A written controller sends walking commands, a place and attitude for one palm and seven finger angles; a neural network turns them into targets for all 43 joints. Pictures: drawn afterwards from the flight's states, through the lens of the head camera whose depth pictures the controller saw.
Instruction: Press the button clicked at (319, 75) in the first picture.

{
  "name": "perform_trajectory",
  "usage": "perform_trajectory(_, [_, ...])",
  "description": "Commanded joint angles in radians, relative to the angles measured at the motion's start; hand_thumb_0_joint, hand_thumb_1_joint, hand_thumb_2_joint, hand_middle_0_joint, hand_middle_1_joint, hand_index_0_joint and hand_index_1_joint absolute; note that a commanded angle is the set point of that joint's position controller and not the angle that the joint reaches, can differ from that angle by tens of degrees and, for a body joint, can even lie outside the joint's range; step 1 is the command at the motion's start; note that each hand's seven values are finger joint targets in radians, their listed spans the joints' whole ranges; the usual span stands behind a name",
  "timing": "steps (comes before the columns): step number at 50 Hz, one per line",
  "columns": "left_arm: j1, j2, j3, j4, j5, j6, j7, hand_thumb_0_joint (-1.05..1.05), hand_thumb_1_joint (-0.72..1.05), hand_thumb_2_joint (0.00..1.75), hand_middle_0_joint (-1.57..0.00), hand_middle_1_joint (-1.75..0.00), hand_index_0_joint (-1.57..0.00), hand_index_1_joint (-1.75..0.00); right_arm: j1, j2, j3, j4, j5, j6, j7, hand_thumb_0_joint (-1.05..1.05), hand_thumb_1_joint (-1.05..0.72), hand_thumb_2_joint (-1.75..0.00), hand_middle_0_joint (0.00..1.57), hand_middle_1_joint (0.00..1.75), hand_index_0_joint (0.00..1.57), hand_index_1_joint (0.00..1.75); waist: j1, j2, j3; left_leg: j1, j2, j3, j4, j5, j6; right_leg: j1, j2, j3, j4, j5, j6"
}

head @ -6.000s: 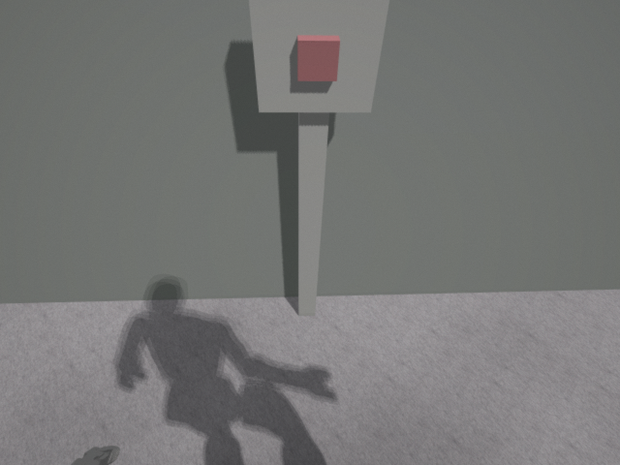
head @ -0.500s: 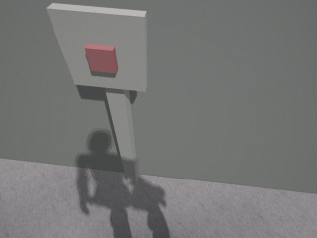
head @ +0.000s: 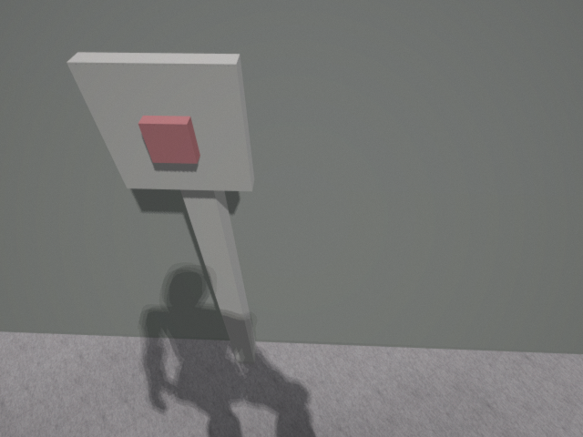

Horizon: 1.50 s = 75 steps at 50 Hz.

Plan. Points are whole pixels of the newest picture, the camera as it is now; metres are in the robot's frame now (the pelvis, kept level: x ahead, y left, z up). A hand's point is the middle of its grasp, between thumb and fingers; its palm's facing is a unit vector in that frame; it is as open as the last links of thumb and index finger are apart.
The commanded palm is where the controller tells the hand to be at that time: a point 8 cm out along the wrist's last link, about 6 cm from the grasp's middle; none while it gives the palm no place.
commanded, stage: look again from close up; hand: left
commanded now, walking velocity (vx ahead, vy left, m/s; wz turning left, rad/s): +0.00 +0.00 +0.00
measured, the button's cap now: (171, 138) +0.46 +0.20 +0.19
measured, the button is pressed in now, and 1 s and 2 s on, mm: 0 0 0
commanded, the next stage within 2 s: shuffle to correct the standing spot in 0.54 s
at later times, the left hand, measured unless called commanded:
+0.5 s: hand out of the picture +0.01 +0.15 -0.18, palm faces +0.01 -0.99 -0.17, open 7.4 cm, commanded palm none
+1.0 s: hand out of the picture +0.04 +0.18 -0.18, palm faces +0.00 -0.97 -0.24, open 7.4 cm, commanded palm none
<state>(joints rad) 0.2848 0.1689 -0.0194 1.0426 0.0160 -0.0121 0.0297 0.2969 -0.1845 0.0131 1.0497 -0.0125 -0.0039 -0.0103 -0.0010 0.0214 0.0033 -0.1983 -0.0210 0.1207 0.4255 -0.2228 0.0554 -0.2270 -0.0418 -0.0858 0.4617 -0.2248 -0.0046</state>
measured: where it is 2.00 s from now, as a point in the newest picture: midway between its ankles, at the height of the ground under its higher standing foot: outside the picture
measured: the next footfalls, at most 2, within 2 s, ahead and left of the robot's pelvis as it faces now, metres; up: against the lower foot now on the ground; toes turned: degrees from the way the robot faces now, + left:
none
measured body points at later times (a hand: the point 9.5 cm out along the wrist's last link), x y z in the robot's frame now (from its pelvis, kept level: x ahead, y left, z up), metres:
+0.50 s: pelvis +0.02 -0.01 +0.00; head +0.04 -0.01 +0.45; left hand +0.01 +0.20 -0.16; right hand +0.02 -0.22 -0.16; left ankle +0.01 +0.08 -0.74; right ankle +0.01 -0.11 -0.74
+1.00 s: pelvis +0.01 +0.00 -0.01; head +0.03 -0.01 +0.44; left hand +0.04 +0.23 -0.16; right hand +0.04 -0.24 -0.16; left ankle +0.01 +0.09 -0.74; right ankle +0.01 -0.11 -0.74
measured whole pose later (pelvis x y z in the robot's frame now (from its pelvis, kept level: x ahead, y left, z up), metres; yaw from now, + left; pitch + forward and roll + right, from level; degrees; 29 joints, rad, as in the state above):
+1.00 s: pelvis +0.01 +0.00 -0.01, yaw +0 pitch -1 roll -1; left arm 0.27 0.17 0.00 1.03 0.02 -0.02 0.05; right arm 0.24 -0.18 -0.03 1.00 -0.01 0.02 -0.02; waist -0.01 0.02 0.06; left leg -0.26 0.01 0.08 0.59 -0.30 0.02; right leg -0.26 -0.02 -0.09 0.57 -0.29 -0.02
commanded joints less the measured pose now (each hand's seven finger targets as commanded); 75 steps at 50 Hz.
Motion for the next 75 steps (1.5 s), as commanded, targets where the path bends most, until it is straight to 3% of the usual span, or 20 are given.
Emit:
perform_trajectory(1, [0.039,0.102,0.017,-0.02,-0.007,-0.019,0.007,0.0,0.9,0.9,-0.2,-0.3,-0.2,-0.3,0.025,-0.083,-0.006,-0.01,-0.002,-0.027,-0.003,0.0,-0.9,-0.9,0.2,0.3,0.2,0.3,0.008,-0.033,0.031,-0.043,0.131,-0.152,-0.11,0.043,-0.011,0.045,-0.087,0.116,-0.087,0.044,-0.039])
perform_trajectory(8, [0.045,0.085,0.014,0.026,-0.008,-0.019,0.009,0.0,0.9,0.9,-0.2,-0.3,-0.2,-0.3,0.045,-0.061,-0.002,0.047,-0.001,-0.029,-0.01,0.0,-0.9,-0.9,0.2,0.3,0.2,0.3,0.01,-0.008,0.04,-0.022,0.135,-0.141,-0.108,0.079,-0.015,0.06,-0.087,0.108,-0.092,0.087,-0.04])
perform_trajectory(32, [0.091,0.048,0.012,0.077,-0.004,-0.022,0.013,0.0,0.9,0.9,-0.2,-0.3,-0.2,-0.3,0.043,-0.033,-0.003,0.089,0.001,-0.028,-0.023,0.0,-0.9,-0.9,0.2,0.3,0.2,0.3,0.005,-0.024,0.068,0.034,0.138,-0.127,-0.093,0.138,-0.017,0.055,-0.084,0.109,-0.108,0.162,-0.042])
perform_trajectory(34, [0.086,0.058,0.016,0.067,-0.005,-0.019,0.016,0.0,0.9,0.9,-0.2,-0.3,-0.2,-0.3,0.035,-0.037,-0.008,0.076,0.003,-0.025,-0.026,0.0,-0.9,-0.9,0.2,0.3,0.2,0.3,0.005,-0.016,0.073,0.035,0.142,-0.128,-0.091,0.196,-0.021,0.047,-0.095,0.122,-0.094,0.238,-0.045])
perform_trajectory(37, [0.085,0.079,0.032,0.041,-0.004,-0.012,0.023,0.0,0.9,0.9,-0.2,-0.3,-0.2,-0.3,0.036,-0.049,-0.022,0.054,0.003,-0.017,-0.028,0.0,-0.9,-0.9,0.2,0.3,0.2,0.3,0.01,-0.005,0.021,0.052,0.149,-0.117,-0.05,0.308,-0.026,0.063,-0.111,0.131,-0.038,0.342,-0.053])
perform_trajectory(39, [0.078,0.092,0.042,0.027,-0.003,-0.004,0.024,0.0,0.9,0.9,-0.2,-0.3,-0.2,-0.3,0.027,-0.06,-0.031,0.036,0.001,-0.007,-0.029,0.0,-0.9,-0.9,0.2,0.3,0.2,0.3,0.012,0.006,0.014,0.046,0.151,-0.111,-0.021,0.322,-0.027,0.048,-0.118,0.137,-0.009,0.342,-0.059])
perform_trajectory(42, [0.07,0.098,0.051,0.003,0.0,0.004,0.026,0.0,0.9,0.9,-0.2,-0.3,-0.2,-0.3,0.019,-0.062,-0.04,0.012,-0.001,0.005,-0.026,0.0,-0.9,-0.9,0.2,0.3,0.2,0.3,0.012,-0.04,-0.005,0.024,0.147,-0.103,0.017,0.28,-0.028,0.039,-0.127,0.15,0.009,0.33,-0.065])
perform_trajectory(43, [0.131,0.115,0.044,0.014,0.0,-0.005,0.055,0.0,0.9,0.9,-0.2,-0.3,-0.2,-0.3,-0.079,-0.083,-0.05,-0.077,0.022,-0.01,-0.021,0.0,-0.9,-0.9,0.2,0.3,0.2,0.3,0.023,-0.05,0.004,-0.024,0.153,-0.059,0.211,0.246,-0.06,0.03,-0.18,0.195,-0.021,0.757,-0.024])
perform_trajectory(44, [0.087,0.168,0.055,-0.048,0.004,-0.02,0.047,0.0,0.9,0.9,-0.2,-0.3,-0.2,-0.3,0.002,-0.036,-0.049,-0.098,0.013,0.005,-0.007,0.0,-0.9,-0.9,0.2,0.3,0.2,0.3,-0.012,-0.153,-0.074,-0.118,0.068,-0.078,0.233,-0.131,-0.051,0.118,-0.244,0.251,-0.026,0.589,-0.089])
perform_trajectory(45, [0.058,0.166,0.055,-0.059,0.009,-0.029,0.041,0.0,0.9,0.9,-0.2,-0.3,-0.2,-0.3,-0.02,-0.026,-0.045,-0.095,0.005,0.012,0.0,0.0,-0.9,-0.9,0.2,0.3,0.2,0.3,0.006,-0.141,-0.102,-0.117,0.071,-0.081,0.262,-0.193,-0.052,0.107,-0.268,0.268,-0.052,0.467,-0.127])
perform_trajectory(46, [0.026,0.16,0.055,-0.082,0.01,-0.028,0.036,0.0,0.9,0.9,-0.2,-0.3,-0.2,-0.3,-0.004,-0.024,-0.046,-0.11,0.006,0.013,0.001,0.0,-0.9,-0.9,0.2,0.3,0.2,0.3,-0.013,-0.108,-0.09,-0.092,0.064,-0.086,0.229,-0.189,-0.051,0.054,-0.249,0.248,-0.064,0.304,-0.152])
perform_trajectory(48, [-0.017,0.146,0.047,-0.089,0.002,-0.029,0.028,0.0,0.9,0.9,-0.2,-0.3,-0.2,-0.3,0.044,-0.025,-0.039,-0.086,0.0,0.003,0.003,0.0,-0.9,-0.9,0.2,0.3,0.2,0.3,-0.044,-0.053,-0.043,0.02,0.06,-0.089,0.076,-0.065,-0.047,-0.049,-0.175,0.195,-0.046,0.109,-0.113])
perform_trajectory(50, [-0.026,0.109,0.038,-0.083,0.002,-0.012,0.021,0.0,0.9,0.9,-0.2,-0.3,-0.2,-0.3,0.042,-0.06,-0.034,-0.084,-0.01,-0.011,0.006,0.0,-0.9,-0.9,0.2,0.3,0.2,0.3,-0.021,0.065,0.034,-0.034,0.136,-0.186,-0.007,0.017,-0.009,-0.075,-0.07,0.107,-0.017,-0.104,-0.052])
perform_trajectory(51, [-0.01,0.095,0.033,-0.072,0.004,-0.004,0.018,0.0,0.9,0.9,-0.2,-0.3,-0.2,-0.3,0.027,-0.077,-0.031,-0.084,-0.013,-0.013,0.003,0.0,-0.9,-0.9,0.2,0.3,0.2,0.3,-0.007,0.091,0.065,-0.096,0.163,-0.231,-0.057,-0.05,0.011,-0.043,-0.03,0.069,0.007,-0.155,-0.035])
perform_trajectory(52, [0.005,0.086,0.029,-0.065,0.005,0.001,0.013,0.0,0.9,0.9,-0.2,-0.3,-0.2,-0.3,0.019,-0.092,-0.032,-0.089,-0.013,-0.013,0.001,0.0,-0.9,-0.9,0.2,0.3,0.2,0.3,0.002,0.064,0.092,-0.15,0.173,-0.264,-0.111,-0.173,0.023,-0.018,-0.01,0.05,0.023,-0.171,-0.03])
perform_trajectory(54, [0.017,0.074,0.024,-0.059,0.01,0.006,0.004,0.0,0.9,0.9,-0.2,-0.3,-0.2,-0.3,0.006,-0.115,-0.035,-0.097,-0.016,-0.009,-0.001,0.0,-0.9,-0.9,0.2,0.3,0.2,0.3,0.007,0.015,0.149,-0.211,0.17,-0.29,-0.175,-0.357,0.029,-0.022,0.002,0.044,0.038,-0.183,-0.033])
perform_trajectory(59, [0.031,0.084,0.024,-0.057,0.008,0.003,-0.006,0.0,0.9,0.9,-0.2,-0.3,-0.2,-0.3,0.001,-0.122,-0.034,-0.089,-0.015,-0.013,-0.004,0.0,-0.9,-0.9,0.2,0.3,0.2,0.3,0.012,0.022,0.138,-0.169,0.171,-0.287,-0.182,-0.327,0.034,-0.04,0.001,0.064,0.028,-0.139,-0.035])
perform_trajectory(67, [0.058,0.086,0.02,-0.013,-0.004,-0.02,0.001,0.0,0.9,0.9,-0.2,-0.3,-0.2,-0.3,0.035,-0.082,-0.016,-0.03,-0.004,-0.033,-0.012,0.0,-0.9,-0.9,0.2,0.3,0.2,0.3,0.001,-0.046,0.017,-0.019,0.12,-0.165,-0.04,0.082,0.003,0.035,-0.057,0.133,-0.025,0.102,-0.043])
perform_trajectory(72, [0.066,0.082,0.018,0.024,-0.006,-0.026,0.008,0.0,0.9,0.9,-0.2,-0.3,-0.2,-0.3,0.046,-0.067,-0.013,0.018,0.001,-0.035,-0.02,0.0,-0.9,-0.9,0.2,0.3,0.2,0.3,-0.007,-0.037,0.002,0.036,0.125,-0.145,-0.013,0.217,-0.008,0.056,-0.066,0.135,-0.015,0.252,-0.046])
perform_trajectory(75, [0.071,0.078,0.018,0.04,-0.007,-0.024,0.01,0.0,0.9,0.9,-0.2,-0.3,-0.2,-0.3,0.042,-0.062,-0.013,0.042,0.001,-0.034,-0.024,0.0,-0.9,-0.9,0.2,0.3,0.2,0.3,-0.003,-0.01,0.008,0.05,0.127,-0.144,-0.013,0.246,-0.01,0.063,-0.065,0.129,-0.019,0.257,-0.044])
